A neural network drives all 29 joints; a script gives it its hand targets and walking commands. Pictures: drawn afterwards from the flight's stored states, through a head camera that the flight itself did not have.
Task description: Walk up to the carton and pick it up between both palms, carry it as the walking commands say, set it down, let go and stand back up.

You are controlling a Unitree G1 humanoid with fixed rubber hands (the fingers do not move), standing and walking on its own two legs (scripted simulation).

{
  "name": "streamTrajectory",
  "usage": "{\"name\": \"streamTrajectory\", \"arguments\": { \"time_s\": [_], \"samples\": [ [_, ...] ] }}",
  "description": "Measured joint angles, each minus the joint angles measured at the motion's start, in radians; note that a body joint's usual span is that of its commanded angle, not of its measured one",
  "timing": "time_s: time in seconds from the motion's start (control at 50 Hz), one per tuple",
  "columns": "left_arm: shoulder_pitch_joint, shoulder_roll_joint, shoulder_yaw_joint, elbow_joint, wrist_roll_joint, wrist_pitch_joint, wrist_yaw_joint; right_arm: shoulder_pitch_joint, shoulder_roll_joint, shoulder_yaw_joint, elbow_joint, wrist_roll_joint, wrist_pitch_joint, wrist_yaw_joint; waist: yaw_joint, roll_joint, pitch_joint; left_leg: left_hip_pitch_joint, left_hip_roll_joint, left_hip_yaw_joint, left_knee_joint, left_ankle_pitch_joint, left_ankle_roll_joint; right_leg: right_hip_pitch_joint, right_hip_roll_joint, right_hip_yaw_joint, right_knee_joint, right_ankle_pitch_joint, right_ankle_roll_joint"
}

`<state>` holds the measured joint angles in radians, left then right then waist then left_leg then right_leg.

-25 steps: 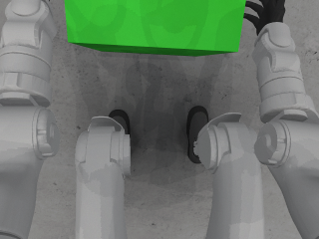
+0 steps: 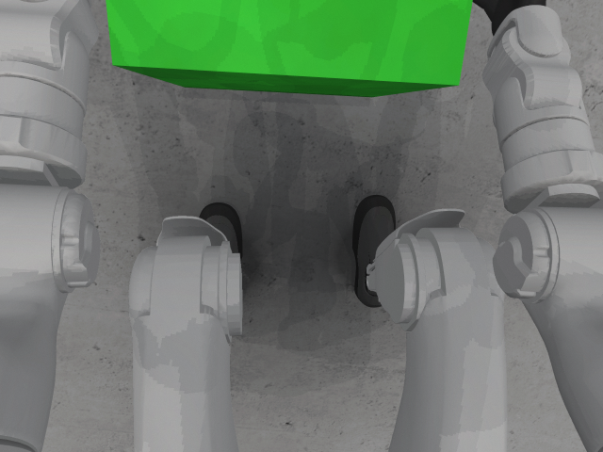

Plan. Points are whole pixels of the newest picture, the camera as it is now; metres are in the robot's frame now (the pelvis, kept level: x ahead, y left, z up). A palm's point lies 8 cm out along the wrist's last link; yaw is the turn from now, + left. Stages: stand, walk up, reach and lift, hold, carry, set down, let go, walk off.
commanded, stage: reach and lift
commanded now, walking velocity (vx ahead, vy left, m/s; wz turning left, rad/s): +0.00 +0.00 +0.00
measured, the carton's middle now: (288, 6) +0.53 +0.04 -0.26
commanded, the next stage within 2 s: none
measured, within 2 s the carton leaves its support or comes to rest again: leaves its support in 1.18 s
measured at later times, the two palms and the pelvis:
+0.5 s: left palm out of the picture +0.55 +0.22 -0.17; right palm out of the picture +0.54 -0.16 -0.17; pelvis +0.00 +0.00 +0.00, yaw +0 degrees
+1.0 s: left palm out of the picture +0.56 +0.22 -0.17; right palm out of the picture +0.54 -0.16 -0.17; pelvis +0.00 +0.00 +0.00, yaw +0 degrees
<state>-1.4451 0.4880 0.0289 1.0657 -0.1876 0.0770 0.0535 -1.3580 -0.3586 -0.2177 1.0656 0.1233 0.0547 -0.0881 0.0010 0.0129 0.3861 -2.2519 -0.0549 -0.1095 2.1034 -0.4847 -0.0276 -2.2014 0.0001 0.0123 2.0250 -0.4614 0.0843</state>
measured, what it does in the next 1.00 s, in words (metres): stands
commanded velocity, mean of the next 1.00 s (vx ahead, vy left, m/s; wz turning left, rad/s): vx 0.00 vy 0.00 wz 0.00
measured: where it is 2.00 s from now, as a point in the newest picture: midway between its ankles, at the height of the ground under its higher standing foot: (298, 274)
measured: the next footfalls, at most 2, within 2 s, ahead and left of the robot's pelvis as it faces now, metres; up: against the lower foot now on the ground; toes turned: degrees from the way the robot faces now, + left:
none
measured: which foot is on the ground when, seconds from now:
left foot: down 0.00-1.00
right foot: down 0.00-1.00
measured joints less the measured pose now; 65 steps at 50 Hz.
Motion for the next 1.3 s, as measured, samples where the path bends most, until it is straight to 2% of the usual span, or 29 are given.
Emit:
{"name": "streamTrajectory", "arguments": {
  "time_s": [0.26,0.38,0.6,0.7,0.88,1.14,1.3],
  "samples": [
    [-0.019,-0.014,-0.027,0.017,-0.026,-0.009,0.021,-0.003,0.002,0.080,0.000,0.036,-0.003,-0.003,0.000,0.000,0.000,0.000,0.001,0.000,0.000,-0.001,0.000,0.000,0.000,0.000,0.000,0.000,0.000],
    [-0.036,-0.012,-0.071,0.018,-0.050,-0.007,0.034,-0.024,0.021,0.109,0.000,0.059,-0.009,-0.006,0.000,-0.005,0.000,0.000,0.001,0.001,0.000,-0.001,0.000,0.000,0.000,0.000,0.000,0.000,0.000],
    [-0.060,-0.013,-0.080,0.058,-0.065,-0.020,0.029,-0.026,0.021,0.103,0.002,0.059,-0.006,-0.013,0.000,-0.006,0.000,0.000,0.001,0.001,0.000,-0.001,0.000,0.000,0.000,0.000,0.000,-0.001,0.000],
    [-0.083,-0.029,-0.025,0.070,-0.059,0.007,0.019,-0.031,0.026,0.055,0.003,0.059,0.013,0.004,0.000,-0.005,0.000,0.000,0.001,0.001,0.000,-0.001,0.000,0.000,0.000,0.000,0.001,-0.001,0.000],
    [-0.088,-0.051,0.078,0.070,0.014,0.037,-0.004,-0.042,0.033,0.004,0.002,0.059,0.044,0.021,0.000,-0.003,0.000,0.000,0.001,0.001,0.001,-0.001,0.000,-0.003,0.000,0.000,0.005,-0.001,0.000],
    [-0.088,-0.041,0.030,0.060,0.016,0.062,0.008,-0.042,0.033,0.003,-0.011,0.059,0.073,0.018,0.000,-0.003,0.001,0.000,0.001,0.001,0.009,-0.001,0.000,-0.003,0.002,0.001,0.013,-0.001,0.000],
    [-0.098,-0.019,0.006,-0.037,0.004,0.103,0.026,-0.073,0.007,0.029,-0.098,0.059,0.123,0.006,0.000,-0.030,0.099,0.062,0.010,0.001,0.010,-0.001,-0.001,0.051,0.011,0.002,0.013,0.007,0.000]
  ]
}}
